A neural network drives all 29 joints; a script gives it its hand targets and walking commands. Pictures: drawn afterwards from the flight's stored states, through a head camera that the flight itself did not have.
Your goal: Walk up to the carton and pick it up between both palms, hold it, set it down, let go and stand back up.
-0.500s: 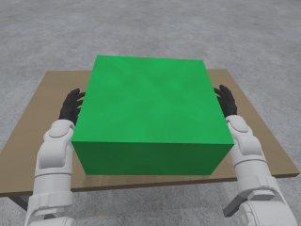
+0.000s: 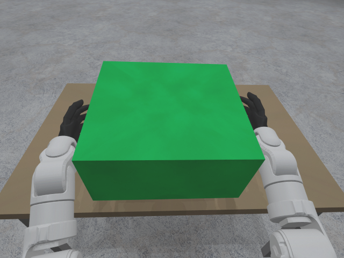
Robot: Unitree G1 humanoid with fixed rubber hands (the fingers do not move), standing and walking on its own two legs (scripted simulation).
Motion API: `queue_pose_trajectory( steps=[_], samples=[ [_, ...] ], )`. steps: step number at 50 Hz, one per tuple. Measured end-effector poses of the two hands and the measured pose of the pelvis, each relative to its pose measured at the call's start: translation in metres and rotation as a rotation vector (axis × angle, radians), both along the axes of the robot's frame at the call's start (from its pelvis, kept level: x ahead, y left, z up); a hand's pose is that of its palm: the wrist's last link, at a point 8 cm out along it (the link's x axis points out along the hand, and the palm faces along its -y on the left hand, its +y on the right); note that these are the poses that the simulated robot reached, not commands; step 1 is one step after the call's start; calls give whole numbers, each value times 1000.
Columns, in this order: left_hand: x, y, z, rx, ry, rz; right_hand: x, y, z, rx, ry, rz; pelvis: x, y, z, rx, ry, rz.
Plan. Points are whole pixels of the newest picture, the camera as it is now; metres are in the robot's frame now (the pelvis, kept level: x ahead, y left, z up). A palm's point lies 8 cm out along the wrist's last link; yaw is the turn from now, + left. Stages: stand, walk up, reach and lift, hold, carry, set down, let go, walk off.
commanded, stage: hold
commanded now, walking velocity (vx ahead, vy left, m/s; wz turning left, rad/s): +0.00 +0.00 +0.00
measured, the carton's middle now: (166, 125) +0.38 +0.01 +0.15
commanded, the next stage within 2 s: none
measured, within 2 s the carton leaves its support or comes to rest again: neither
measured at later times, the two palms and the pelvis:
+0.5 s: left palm (79, 135) +0.34 +0.20 +0.15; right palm (264, 130) +0.35 -0.21 +0.16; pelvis -0.01 +0.00 +0.00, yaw -2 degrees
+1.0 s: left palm (76, 135) +0.33 +0.21 +0.16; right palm (262, 127) +0.35 -0.20 +0.16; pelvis +0.00 +0.00 +0.00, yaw -1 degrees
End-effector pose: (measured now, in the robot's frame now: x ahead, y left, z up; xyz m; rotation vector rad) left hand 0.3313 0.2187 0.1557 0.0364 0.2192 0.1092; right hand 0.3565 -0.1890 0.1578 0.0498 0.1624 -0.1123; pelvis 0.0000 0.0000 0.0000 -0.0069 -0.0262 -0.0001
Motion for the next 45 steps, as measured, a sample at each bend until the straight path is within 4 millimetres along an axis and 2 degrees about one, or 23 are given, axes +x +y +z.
queue_pose_trajectory(
  steps=[12, 19, 45],
  samples=[
    [1, -13, 1, -13, 5, -33, -14, -14, 2, 12, 4, -34, -3, 6, 0, 0, -10, -25],
    [5, -17, -2, -17, 25, -34, -13, -18, -3, 18, 25, -34, -6, 4, 0, 3, 1, -31],
    [1, -9, 3, -15, 6, -1, -3, -10, 7, 20, 9, -8, 1, -1, 0, 0, -5, -5]
  ],
)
